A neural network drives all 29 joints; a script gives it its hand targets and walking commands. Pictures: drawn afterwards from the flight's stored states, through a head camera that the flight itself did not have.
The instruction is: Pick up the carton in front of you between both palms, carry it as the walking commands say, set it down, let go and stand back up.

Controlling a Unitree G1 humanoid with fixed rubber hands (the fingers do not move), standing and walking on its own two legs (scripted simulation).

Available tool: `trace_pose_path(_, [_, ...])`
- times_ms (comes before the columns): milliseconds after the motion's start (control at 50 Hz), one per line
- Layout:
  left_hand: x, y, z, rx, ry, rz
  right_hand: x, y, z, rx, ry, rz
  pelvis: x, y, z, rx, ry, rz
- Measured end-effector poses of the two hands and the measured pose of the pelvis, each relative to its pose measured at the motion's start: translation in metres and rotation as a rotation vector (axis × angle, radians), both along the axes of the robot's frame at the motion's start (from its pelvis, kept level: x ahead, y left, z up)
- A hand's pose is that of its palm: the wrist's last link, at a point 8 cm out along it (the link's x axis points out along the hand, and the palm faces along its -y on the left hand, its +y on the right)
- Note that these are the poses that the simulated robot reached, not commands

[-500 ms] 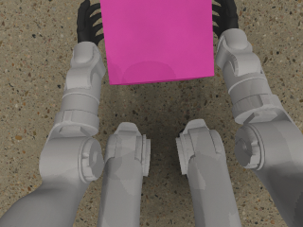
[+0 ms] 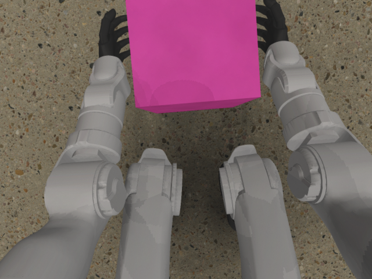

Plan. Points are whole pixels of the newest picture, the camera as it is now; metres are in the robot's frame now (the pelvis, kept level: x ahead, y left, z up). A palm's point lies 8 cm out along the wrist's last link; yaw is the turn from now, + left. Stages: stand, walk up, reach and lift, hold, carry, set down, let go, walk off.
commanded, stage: set down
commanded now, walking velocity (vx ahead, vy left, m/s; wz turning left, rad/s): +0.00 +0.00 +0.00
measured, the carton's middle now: (192, 61) +0.50 +0.00 -0.24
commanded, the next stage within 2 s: let go in 1.86 s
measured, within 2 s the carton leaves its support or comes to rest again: neither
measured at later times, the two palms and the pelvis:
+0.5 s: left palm (110, 56) +0.50 +0.16 -0.16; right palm (276, 43) +0.51 -0.15 -0.17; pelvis -0.01 +0.00 -0.01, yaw +0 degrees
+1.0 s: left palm (85, 52) +0.50 +0.19 -0.13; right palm (304, 33) +0.51 -0.19 -0.13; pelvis +0.00 +0.00 +0.01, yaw +0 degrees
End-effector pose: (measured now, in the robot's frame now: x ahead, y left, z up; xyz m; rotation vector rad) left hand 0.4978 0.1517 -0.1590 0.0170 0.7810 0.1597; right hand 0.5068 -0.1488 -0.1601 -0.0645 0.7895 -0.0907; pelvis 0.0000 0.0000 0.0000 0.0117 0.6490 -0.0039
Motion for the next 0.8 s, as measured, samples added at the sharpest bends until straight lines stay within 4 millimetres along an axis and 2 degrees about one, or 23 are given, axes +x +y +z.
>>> trace_pose_path(580, [0.002,0.006,-0.008,-0.018,-0.017,-0.074,0.002,-0.006,-0.008,0.027,-0.019,0.062,-0.009,-0.001,-0.007,0.003,-0.046,-0.001])
trace_pose_path(720, [-0.010,0.037,-0.028,0.039,0.017,-0.013,-0.010,-0.037,-0.029,-0.022,-0.004,-0.012,-0.008,0.000,-0.007,0.003,-0.042,0.001])
trace_pose_path(800, [-0.007,0.047,-0.030,0.040,-0.012,-0.001,-0.008,-0.047,-0.031,-0.024,-0.032,-0.025,-0.006,0.001,-0.008,0.002,-0.035,0.002])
